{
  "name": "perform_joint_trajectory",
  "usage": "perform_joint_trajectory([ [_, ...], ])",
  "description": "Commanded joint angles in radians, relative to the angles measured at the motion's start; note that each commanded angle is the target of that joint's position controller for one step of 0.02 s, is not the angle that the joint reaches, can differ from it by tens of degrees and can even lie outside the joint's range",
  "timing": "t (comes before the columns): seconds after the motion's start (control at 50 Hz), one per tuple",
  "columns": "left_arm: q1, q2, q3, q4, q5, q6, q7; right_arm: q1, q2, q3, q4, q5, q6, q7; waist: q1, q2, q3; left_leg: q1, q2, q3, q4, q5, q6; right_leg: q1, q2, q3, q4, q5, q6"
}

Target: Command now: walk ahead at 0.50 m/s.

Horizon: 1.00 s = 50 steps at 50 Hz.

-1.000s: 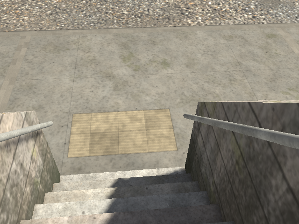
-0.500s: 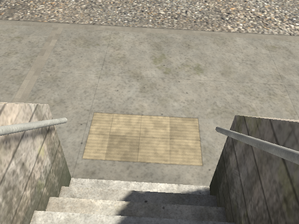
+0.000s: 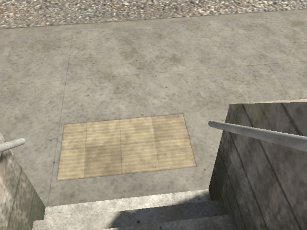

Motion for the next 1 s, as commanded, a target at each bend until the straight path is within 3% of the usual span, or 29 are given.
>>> perform_joint_trajectory([
  [0.02, 0.194, 0.075, 0.030, 0.076, -0.058, -0.023, 0.014, 0.034, -0.219, -0.057, 0.001, 0.028, 0.038, 0.032, 0.097, -0.085, 0.123, 0.067, 0.155, -0.340, 0.077, 0.790, 0.110, 0.210, -0.003, -0.007, -0.460, -0.039, -0.014],
  [0.04, 0.539, 0.127, 0.060, 0.149, -0.071, -0.037, 0.018, -0.067, -0.290, -0.063, 0.007, -0.014, 0.055, 0.092, 0.275, -0.024, 0.066, -0.183, 0.135, -0.308, 0.302, 0.946, 0.102, 0.604, -0.005, -0.097, -0.328, 0.107, -0.051],
  [0.06, 0.764, 0.244, 0.112, 0.211, -0.048, -0.036, 0.028, 0.087, -0.149, -0.075, 0.034, -0.018, 0.038, 0.127, 0.254, -0.266, -0.149, -0.653, -0.040, -0.195, 0.833, 0.159, -0.010, 1.139, -0.155, 0.032, 0.152, 0.486, -0.272],
  [0.08, 0.628, 0.322, 0.135, 0.179, -0.037, -0.035, 0.007, 0.008, -0.158, -0.085, -0.072, 0.050, 0.030, 0.130, 0.201, -0.173, -0.146, -0.898, 0.004, -0.079, 0.926, 0.105, 0.008, 1.090, -0.257, 0.135, 0.179, 0.433, -0.306],
  [0.1, 0.563, 0.316, 0.143, 0.153, -0.023, -0.023, 0.001, -0.096, -0.134, -0.081, -0.130, 0.062, 0.024, 0.113, 0.224, -0.056, -0.105, -0.979, 0.039, -0.048, 0.924, 0.107, 0.001, 0.995, -0.307, 0.198, 0.108, 0.218, -0.348],
  [0.12, 0.435, 0.196, 0.123, 0.128, -0.023, -0.013, 0.013, -0.181, -0.095, -0.054, -0.185, 0.054, 0.023, 0.095, 0.201, 0.036, 0.016, -1.106, 0.149, -0.149, 0.716, 0.308, 0.013, 0.757, -0.375, 0.353, -0.023, -0.475, -0.330],
  [0.16, 0.358, -0.141, 0.018, 0.133, -0.003, -0.023, 0.041, -0.111, -0.055, -0.036, -0.129, 0.013, 0.043, 0.061, 0.068, 0.121, 0.191, -0.918, 0.307, -0.247, 0.279, 0.833, 0.064, 0.213, -0.295, 0.194, -0.044, -0.436, -0.245],
  [0.22, 0.207, -0.068, -0.001, 0.081, -0.035, -0.083, 0.089, -0.181, -0.075, -0.058, -0.091, -0.032, 0.039, 0.114, 0.051, 0.026, 0.150, -0.270, 0.252, -0.083, -0.084, 1.286, 0.022, -0.376, -0.039, -0.093, 0.044, -0.470, -0.172],
  [0.28, 0.223, -0.042, -0.019, 0.095, -0.046, -0.125, 0.129, -0.188, -0.098, -0.052, -0.083, -0.052, 0.016, 0.106, 0.076, 0.049, 0.086, -0.144, 0.221, -0.097, -0.418, 1.624, -0.022, -0.358, -0.006, -0.124, 0.215, -0.625, -0.120],
  [0.4, 0.527, 0.054, -0.005, 0.220, -0.062, -0.061, 0.110, -0.523, -0.157, -0.069, -0.214, -0.033, 0.068, 0.080, 0.214, 0.021, 0.264, -0.399, 0.252, -0.102, -0.874, 1.229, -0.026, 0.202, -0.236, 0.227, 0.403, -0.542, -0.151],
  [0.44, 0.503, 0.030, 0.018, 0.239, -0.049, -0.040, 0.100, -0.413, -0.168, -0.070, -0.188, -0.025, 0.068, 0.065, 0.183, 0.085, 0.237, -0.252, 0.258, -0.114, -0.902, 1.161, -0.014, 0.268, -0.216, 0.193, 0.509, -0.308, -0.130],
  [0.46, 0.443, 0.046, 0.020, 0.179, -0.083, -0.023, 0.101, -0.412, -0.190, -0.083, -0.162, -0.009, 0.045, 0.067, 0.197, 0.141, 0.212, -0.093, 0.222, -0.035, -1.087, 1.063, -0.038, 0.240, -0.160, 0.120, 0.647, -0.237, -0.123],
  [0.48, 0.342, 0.105, 0.031, 0.201, 0.005, -0.010, 0.054, 0.005, -0.188, -0.097, -0.028, 0.015, 0.031, 0.074, 0.029, 0.087, 0.142, 0.385, 0.217, -0.019, -0.941, 1.326, -0.028, -0.019, -0.181, 0.095, 0.819, -0.147, -0.118],
  [0.5, 0.260, 0.089, 0.032, 0.204, -0.026, -0.011, 0.010, 0.295, -0.316, -0.165, 0.073, 0.012, 0.020, 0.061, -0.129, 0.283, 0.100, 0.701, 0.202, -0.008, -1.106, 1.474, 0.066, -0.252, -0.024, -0.018, 1.274, -0.434, -0.027],
  [0.52, 0.324, 0.033, 0.052, 0.160, -0.053, -0.011, -0.028, 0.264, -0.461, -0.200, 0.061, -0.007, 0.032, 0.059, -0.033, 0.384, -0.132, 0.963, 0.375, -0.162, -0.700, 2.056, 0.222, -0.488, 0.107, -0.152, 1.675, -1.231, 0.035],
  [0.56, 0.014, 0.064, 0.058, -0.038, -0.114, -0.040, -0.005, 0.072, -0.400, -0.200, 0.001, -0.053, 0.040, 0.048, -0.051, 0.098, -0.051, 0.814, 0.451, -0.263, -0.684, 1.711, 0.224, -0.723, 0.033, -0.074, 1.481, -1.178, 0.013],
  [0.58, -0.008, 0.070, 0.065, -0.126, -0.130, -0.054, 0.046, -0.026, -0.298, -0.166, -0.038, -0.025, 0.046, 0.050, 0.031, 0.140, -0.011, 0.532, 0.500, -0.369, -0.737, 1.453, 0.271, -0.705, 0.018, -0.011, 1.414, -1.148, -0.001],
  [0.6, 0.148, -0.021, 0.039, -0.046, -0.088, -0.048, 0.075, -0.125, -0.121, -0.099, -0.034, -0.012, 0.033, 0.047, 0.118, 0.026, 0.113, 0.253, 0.478, -0.300, -0.738, 1.212, 0.188, -0.639, -0.080, 0.117, 0.995, -0.708, -0.033],
  [0.62, 0.283, 0.000, 0.054, 0.036, -0.061, -0.034, 0.076, -0.114, -0.090, -0.082, -0.053, 0.020, 0.026, 0.048, 0.148, 0.005, 0.208, -0.063, 0.413, -0.185, -0.764, 1.231, 0.180, -0.369, -0.065, 0.037, 0.796, -0.447, -0.037],
  [0.66, 0.329, -0.036, 0.054, 0.095, -0.062, -0.014, 0.027, -0.138, -0.152, -0.076, -0.052, 0.005, -0.002, 0.056, 0.197, 0.204, 0.213, -0.411, 0.271, -0.103, -0.687, 1.261, 0.155, -0.039, -0.007, -0.055, 0.764, -0.134, 0.008],
  [0.76, 0.070, 0.038, 0.051, 0.037, -0.016, -0.003, 0.014, 0.049, -0.094, -0.037, 0.002, 0.019, -0.012, -0.007, 0.027, 0.055, 0.108, -0.162, 0.284, -0.324, -0.386, 0.684, 0.090, -0.279, -0.078, 0.102, 0.236, 0.274, 0.073],
  [0.8, 0.081, 0.017, 0.039, 0.034, -0.043, -0.001, 0.019, -0.052, -0.131, -0.034, -0.035, -0.003, 0.019, 0.006, 0.083, 0.099, 0.145, -0.505, 0.234, -0.273, -0.435, 0.488, 0.089, 0.126, 0.008, -0.005, 0.193, 0.221, 0.081],
  [0.84, 0.234, 0.057, 0.049, 0.078, -0.017, 0.001, -0.001, -0.203, -0.175, -0.031, -0.111, -0.013, 0.017, 0.040, 0.187, 0.120, 0.124, -0.602, 0.254, -0.330, -0.298, 0.515, 0.057, 0.317, -0.017, 0.038, 0.280, 0.173, 0.091],
  [0.88, 0.255, 0.063, 0.066, 0.049, -0.069, -0.003, 0.013, -0.205, -0.164, -0.022, -0.107, 0.035, 0.026, 0.035, 0.200, 0.069, 0.137, -0.463, 0.235, -0.310, -0.199, 0.655, 0.000, 0.412, -0.007, -0.040, -0.114, 0.018, 0.091],
  [0.9, 0.261, 0.101, 0.085, 0.054, -0.122, -0.009, 0.044, -0.183, -0.217, -0.032, -0.092, 0.062, 0.049, 0.032, 0.186, 0.043, 0.153, -0.386, 0.236, -0.331, -0.096, 0.613, -0.012, 0.462, -0.033, -0.011, -0.411, 0.062, 0.077],
  [0.92, 0.389, 0.157, 0.112, 0.087, -0.122, -0.013, 0.058, -0.128, -0.317, -0.054, -0.067, 0.044, 0.083, 0.061, 0.233, 0.034, 0.110, -0.352, 0.225, -0.369, 0.063, 0.628, -0.016, 0.574, -0.049, -0.052, -0.462, 0.100, 0.032],
  [0.94, 0.554, 0.270, 0.142, 0.126, -0.082, -0.026, 0.052, 0.072, -0.206, -0.057, -0.029, 0.040, 0.078, 0.106, 0.201, -0.209, -0.100, -0.520, 0.099, -0.232, 0.431, 0.496, -0.091, 0.928, -0.171, 0.026, -0.114, 0.763, -0.131],
  [0.96, 0.521, 0.316, 0.151, 0.133, -0.077, -0.025, 0.010, 0.173, -0.140, -0.065, -0.031, 0.080, 0.058, 0.124, 0.148, -0.259, -0.188, -0.742, -0.011, -0.099, 0.853, -0.127, -0.151, 1.080, -0.306, 0.046, 0.141, 1.100, -0.267],
  [1.0, 0.372, 0.274, 0.121, 0.094, -0.049, -0.017, -0.043, -0.023, -0.157, -0.074, -0.149, 0.093, 0.055, 0.105, 0.128, -0.028, -0.077, -0.798, 0.054, -0.140, 0.785, -0.004, -0.173, 0.743, -0.307, 0.146, 0.124, 0.944, -0.213],
])
Keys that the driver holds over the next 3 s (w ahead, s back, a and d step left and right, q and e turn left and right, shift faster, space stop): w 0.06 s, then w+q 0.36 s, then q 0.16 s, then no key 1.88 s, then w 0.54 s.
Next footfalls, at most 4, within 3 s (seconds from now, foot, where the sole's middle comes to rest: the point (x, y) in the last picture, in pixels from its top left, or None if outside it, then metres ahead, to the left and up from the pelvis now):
0.04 right None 0.12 -0.10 -0.85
0.50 left None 0.40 0.11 -1.07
0.92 right None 0.55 -0.09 -1.29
1.72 right None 0.54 -0.10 -1.21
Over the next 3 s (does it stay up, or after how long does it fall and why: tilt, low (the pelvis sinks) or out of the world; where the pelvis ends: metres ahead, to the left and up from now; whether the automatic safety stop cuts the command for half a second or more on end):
stays up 0.52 -0.23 -0.54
